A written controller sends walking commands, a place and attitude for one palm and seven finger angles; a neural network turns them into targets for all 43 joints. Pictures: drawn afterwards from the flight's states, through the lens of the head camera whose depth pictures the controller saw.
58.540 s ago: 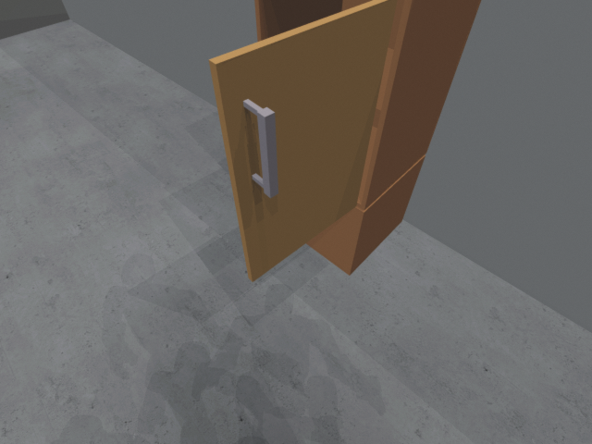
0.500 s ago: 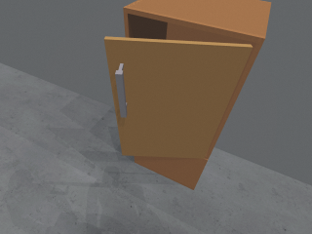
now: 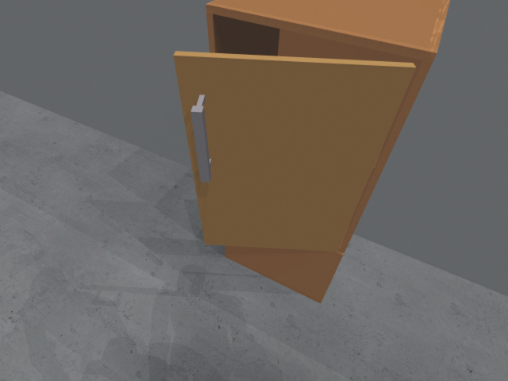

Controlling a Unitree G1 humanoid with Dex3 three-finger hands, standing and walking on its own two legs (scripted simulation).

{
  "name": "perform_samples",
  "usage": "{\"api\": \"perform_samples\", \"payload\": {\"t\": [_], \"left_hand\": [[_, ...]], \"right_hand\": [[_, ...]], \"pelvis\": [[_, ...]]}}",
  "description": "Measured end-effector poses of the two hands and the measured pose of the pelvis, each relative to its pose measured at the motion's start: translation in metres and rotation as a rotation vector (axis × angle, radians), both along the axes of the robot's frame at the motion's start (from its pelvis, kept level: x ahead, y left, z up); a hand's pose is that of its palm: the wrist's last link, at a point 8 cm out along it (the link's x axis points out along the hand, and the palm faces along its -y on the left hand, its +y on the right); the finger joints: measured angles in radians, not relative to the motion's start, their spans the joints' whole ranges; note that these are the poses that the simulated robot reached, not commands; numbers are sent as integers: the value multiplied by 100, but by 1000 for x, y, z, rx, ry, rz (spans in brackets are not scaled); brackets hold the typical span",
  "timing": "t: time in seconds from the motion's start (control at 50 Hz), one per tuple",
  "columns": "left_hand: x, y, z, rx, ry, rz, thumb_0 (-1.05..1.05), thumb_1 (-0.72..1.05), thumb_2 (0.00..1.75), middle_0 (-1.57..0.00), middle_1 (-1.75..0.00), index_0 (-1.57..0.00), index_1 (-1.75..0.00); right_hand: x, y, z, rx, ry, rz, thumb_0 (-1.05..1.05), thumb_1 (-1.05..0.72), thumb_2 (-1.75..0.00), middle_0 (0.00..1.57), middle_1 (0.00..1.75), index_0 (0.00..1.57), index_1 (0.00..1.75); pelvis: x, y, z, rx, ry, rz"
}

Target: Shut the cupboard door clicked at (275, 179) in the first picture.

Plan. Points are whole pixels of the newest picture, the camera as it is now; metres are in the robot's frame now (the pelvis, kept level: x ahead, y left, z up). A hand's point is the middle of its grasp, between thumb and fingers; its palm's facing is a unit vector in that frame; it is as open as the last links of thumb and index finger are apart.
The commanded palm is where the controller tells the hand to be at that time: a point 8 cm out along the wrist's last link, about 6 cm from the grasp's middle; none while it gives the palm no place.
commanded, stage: look again from close up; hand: left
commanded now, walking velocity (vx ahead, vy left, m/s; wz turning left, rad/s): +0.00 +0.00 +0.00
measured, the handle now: (203, 141) +0.53 +0.15 +0.08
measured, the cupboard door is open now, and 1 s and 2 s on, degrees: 25 25 25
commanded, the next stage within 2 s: shuffle to correct the standing spot in 0.50 s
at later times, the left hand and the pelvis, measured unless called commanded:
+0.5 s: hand out of the picture +0.06 +0.18 -0.18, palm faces +0.01 -0.98 -0.20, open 7.3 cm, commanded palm none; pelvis +0.03 +0.01 +0.00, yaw +0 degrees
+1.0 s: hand out of the picture +0.04 +0.16 -0.18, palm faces -0.05 -0.99 -0.16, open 7.3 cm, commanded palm none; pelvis +0.04 -0.01 +0.00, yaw -3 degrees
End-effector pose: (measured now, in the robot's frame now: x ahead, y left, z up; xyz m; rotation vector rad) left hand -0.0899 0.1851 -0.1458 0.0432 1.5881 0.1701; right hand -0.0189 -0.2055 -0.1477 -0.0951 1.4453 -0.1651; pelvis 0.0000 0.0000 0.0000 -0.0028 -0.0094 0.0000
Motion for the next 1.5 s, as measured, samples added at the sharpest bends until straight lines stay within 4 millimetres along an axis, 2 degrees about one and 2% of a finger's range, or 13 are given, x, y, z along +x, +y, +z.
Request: {"api": "perform_samples", "payload": {"t": [0.12,0.22,0.34,0.48,0.62,0.78,0.88,0.96,1.12,1.2,1.32,1.38,1.5], "left_hand": [[17,0,-8,-1,-51,-35,0,91,90,-20,-30,-20,-30],[60,17,-14,29,-152,-60,1,91,90,-20,-30,-20,-30],[112,34,-7,69,-279,-86,0,91,90,-20,-30,-20,-30],[139,44,-3,81,-308,-116,0,92,90,-20,-30,-20,-30],[142,47,-8,63,-285,-123,0,91,90,-20,-30,-20,-30],[129,43,-14,29,-212,-129,0,91,90,-20,-30,-20,-30],[122,37,-11,17,-154,-152,0,91,90,-20,-30,-20,-30],[128,28,-6,19,-155,-156,1,91,90,-20,-30,-20,-30],[141,-6,-9,44,-218,-122,0,91,90,-20,-30,-20,-30],[135,-23,-11,30,-223,-59,0,91,90,-20,-30,-20,-30],[126,-44,-21,-32,-166,-28,0,91,90,-20,-30,-20,-30],[126,-47,-27,-58,-135,-9,0,91,90,-20,-30,-20,-30],[138,-38,-23,-44,-127,-13,1,91,90,-20,-30,-20,-30]], "right_hand": [[13,-12,-2,-18,-44,34,2,-93,-90,20,30,20,30],[29,-12,-4,-29,-106,34,2,-92,-90,20,30,20,30],[46,-13,-1,-37,-130,45,2,-94,-90,20,30,20,30],[66,-18,8,-58,-159,56,2,-93,-90,20,30,20,30],[81,-20,14,-79,-168,69,1,-92,-90,20,30,20,30],[86,-15,14,-87,-162,56,1,-91,-90,20,30,20,30],[74,-23,14,-94,-147,15,1,-91,-90,21,30,20,30],[58,-35,15,-94,-110,-11,1,-91,-90,21,30,20,30],[39,-66,2,-66,-21,-25,1,-91,-90,20,30,20,30],[54,-75,9,-62,-5,10,1,-91,-90,20,30,20,30],[100,-72,13,-91,-75,58,2,-93,-90,20,30,20,30],[117,-69,14,-113,-91,70,2,-95,-90,20,30,20,30],[143,-62,19,-120,-137,87,2,-96,-90,20,30,20,30]], "pelvis": [[3,-1,-7,-32,0,17],[13,3,-11,-27,-8,17],[23,6,-8,-14,1,7],[31,5,-5,-10,6,-2],[36,7,-4,-14,-2,-5],[40,9,-5,-5,2,-18],[38,3,-3,-7,12,-45],[38,-7,-1,-15,11,-53],[47,-41,-8,-11,5,-17],[58,-52,-4,-22,15,15],[74,-51,-7,-46,18,22],[80,-46,-9,-39,8,21],[85,-39,-4,-16,9,13]]}}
